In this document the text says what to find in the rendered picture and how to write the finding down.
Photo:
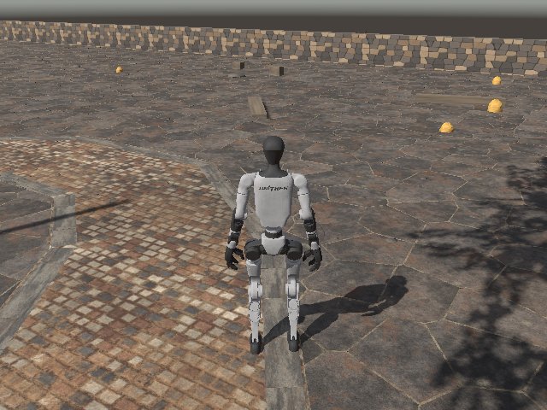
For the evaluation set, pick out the robot right upper arm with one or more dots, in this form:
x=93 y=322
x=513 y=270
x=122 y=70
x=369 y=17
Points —
x=300 y=181

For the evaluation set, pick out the robot right forearm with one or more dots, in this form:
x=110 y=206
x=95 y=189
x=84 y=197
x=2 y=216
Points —
x=311 y=231

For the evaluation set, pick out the right robot shin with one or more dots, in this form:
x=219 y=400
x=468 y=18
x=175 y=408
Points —
x=293 y=305

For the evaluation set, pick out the humanoid robot torso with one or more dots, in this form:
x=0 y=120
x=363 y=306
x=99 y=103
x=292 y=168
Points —
x=273 y=200

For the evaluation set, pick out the robot left hand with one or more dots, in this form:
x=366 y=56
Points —
x=230 y=259

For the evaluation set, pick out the robot right hand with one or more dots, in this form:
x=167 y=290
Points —
x=317 y=258

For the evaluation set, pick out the robot left forearm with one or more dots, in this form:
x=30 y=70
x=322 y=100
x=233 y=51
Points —
x=235 y=231

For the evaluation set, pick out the robot left upper arm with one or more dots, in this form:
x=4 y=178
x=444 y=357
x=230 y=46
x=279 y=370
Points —
x=246 y=181

